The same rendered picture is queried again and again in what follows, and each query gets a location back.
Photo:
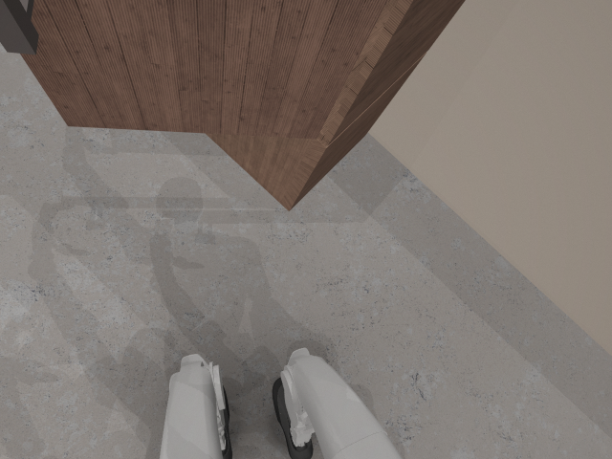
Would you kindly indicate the robot right shin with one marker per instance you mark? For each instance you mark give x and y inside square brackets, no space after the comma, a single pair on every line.
[301,426]

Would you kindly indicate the handle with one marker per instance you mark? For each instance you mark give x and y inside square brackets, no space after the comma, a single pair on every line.
[17,32]

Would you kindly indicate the robot right thigh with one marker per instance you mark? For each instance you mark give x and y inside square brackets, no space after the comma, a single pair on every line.
[344,426]

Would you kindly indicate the cupboard door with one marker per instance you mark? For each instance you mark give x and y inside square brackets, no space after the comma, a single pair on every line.
[270,68]

